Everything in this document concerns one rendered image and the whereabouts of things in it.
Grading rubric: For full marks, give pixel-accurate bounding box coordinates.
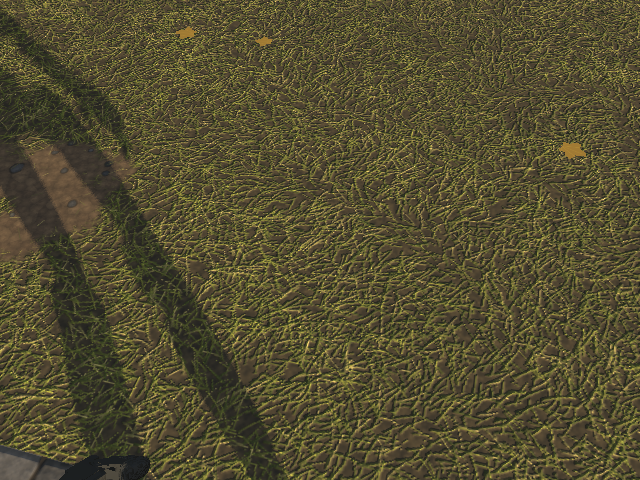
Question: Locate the left robot hand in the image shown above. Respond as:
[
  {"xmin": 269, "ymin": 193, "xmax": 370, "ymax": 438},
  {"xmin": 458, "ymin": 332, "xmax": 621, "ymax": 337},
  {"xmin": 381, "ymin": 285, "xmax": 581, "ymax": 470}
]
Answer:
[{"xmin": 59, "ymin": 455, "xmax": 150, "ymax": 480}]

